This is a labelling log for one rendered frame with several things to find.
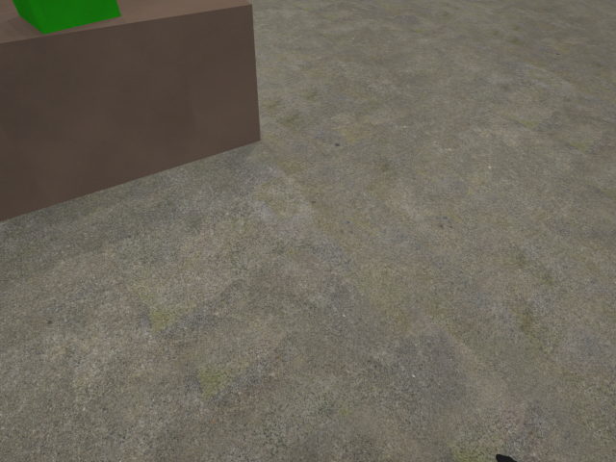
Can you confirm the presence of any carton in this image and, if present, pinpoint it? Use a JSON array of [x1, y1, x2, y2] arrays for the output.
[[13, 0, 121, 34]]

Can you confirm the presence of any pedestal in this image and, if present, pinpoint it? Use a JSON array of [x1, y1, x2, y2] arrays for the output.
[[0, 0, 261, 221]]

